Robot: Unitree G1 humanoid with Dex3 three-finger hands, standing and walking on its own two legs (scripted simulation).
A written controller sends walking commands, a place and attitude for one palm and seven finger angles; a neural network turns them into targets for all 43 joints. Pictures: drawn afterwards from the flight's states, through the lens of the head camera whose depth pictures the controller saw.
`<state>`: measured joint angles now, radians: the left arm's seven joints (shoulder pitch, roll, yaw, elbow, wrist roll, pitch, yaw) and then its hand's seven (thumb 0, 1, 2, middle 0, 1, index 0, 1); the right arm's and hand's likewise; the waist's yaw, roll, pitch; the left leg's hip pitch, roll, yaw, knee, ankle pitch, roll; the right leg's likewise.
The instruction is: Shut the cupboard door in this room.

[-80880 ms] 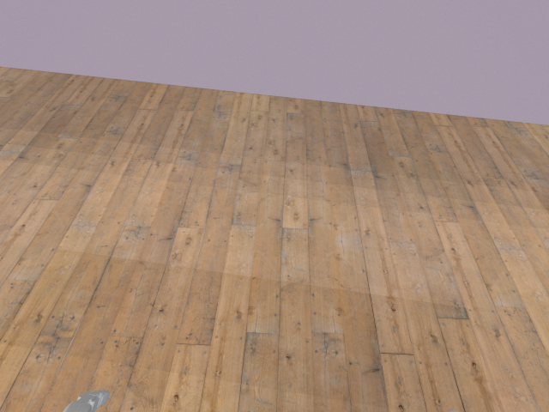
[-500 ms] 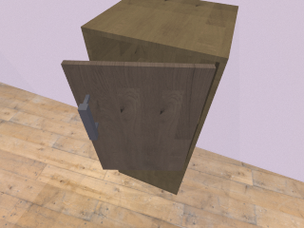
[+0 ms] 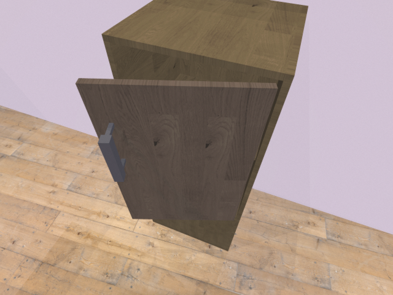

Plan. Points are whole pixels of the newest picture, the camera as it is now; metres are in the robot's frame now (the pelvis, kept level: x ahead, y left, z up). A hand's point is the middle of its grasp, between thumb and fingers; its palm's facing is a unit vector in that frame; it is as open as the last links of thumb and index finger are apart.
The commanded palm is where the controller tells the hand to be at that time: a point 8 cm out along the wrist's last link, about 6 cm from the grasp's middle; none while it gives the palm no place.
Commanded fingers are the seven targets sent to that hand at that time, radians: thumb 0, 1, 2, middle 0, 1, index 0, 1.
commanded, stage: look again from close up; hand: left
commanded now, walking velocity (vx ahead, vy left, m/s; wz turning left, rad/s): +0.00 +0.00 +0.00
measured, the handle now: (115, 153) +0.40 +0.22 +0.04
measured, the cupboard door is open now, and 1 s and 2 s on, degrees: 21 21 21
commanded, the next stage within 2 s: come to a stop and stand still in 0.06 s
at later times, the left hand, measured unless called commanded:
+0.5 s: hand out of the picture -0.01 +0.20 -0.19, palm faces +0.01 -0.98 -0.21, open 7.4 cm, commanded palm none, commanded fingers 0.00 0.90 0.90 -0.20 -0.30 -0.20 -0.30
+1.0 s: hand out of the picture -0.04 +0.22 -0.19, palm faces -0.01 -0.98 -0.18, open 7.4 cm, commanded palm none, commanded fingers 0.00 0.90 0.90 -0.20 -0.30 -0.20 -0.30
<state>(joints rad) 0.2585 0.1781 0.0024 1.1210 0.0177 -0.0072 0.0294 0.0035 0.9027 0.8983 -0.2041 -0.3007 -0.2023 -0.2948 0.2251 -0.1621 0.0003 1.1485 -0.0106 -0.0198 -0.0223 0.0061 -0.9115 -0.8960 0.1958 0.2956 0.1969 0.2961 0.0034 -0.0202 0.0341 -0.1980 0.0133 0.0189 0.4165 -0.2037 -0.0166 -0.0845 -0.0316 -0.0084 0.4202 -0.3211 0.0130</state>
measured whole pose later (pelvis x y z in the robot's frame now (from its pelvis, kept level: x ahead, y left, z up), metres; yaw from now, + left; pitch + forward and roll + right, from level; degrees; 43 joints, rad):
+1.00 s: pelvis -0.03 +0.04 +0.00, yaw +0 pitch -2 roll +0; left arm 0.31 0.19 -0.02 1.09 0.02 0.00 0.04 0.00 0.90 0.90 -0.20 -0.30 -0.20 -0.29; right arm 0.24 -0.16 0.00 1.09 0.00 -0.01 0.00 0.01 -0.92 -0.90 0.20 0.30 0.20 0.30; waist 0.00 -0.04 0.04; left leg -0.26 -0.02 0.04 0.48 -0.20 0.04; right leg -0.13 -0.07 0.01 0.45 -0.29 0.07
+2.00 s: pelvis -0.05 +0.02 -0.03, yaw +0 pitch +3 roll +0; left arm 0.32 0.17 0.07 0.14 -0.16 -0.30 0.02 0.01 0.91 0.90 -0.27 -0.38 -0.27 -0.37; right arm 0.25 -0.22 -0.02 0.76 0.02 -0.31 -0.02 0.01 -0.91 -0.90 0.20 0.30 0.20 0.30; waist -0.05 0.02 -0.09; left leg -0.51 0.00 0.02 0.71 -0.25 0.01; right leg -0.41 -0.06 -0.03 0.75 -0.39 0.02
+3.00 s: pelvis -0.04 +0.02 -0.06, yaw +0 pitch +8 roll -3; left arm 0.46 0.25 0.17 -0.22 -0.28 -0.31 -0.14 0.02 0.89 0.90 -1.17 -1.35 -1.16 -1.34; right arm 0.23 -0.20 0.02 0.50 0.03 -0.19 -0.06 0.02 -0.91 -0.90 0.20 0.30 0.20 0.30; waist 0.01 0.03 -0.12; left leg -0.74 0.03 -0.02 1.01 -0.42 0.00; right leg -0.59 -0.01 -0.05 0.96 -0.52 0.02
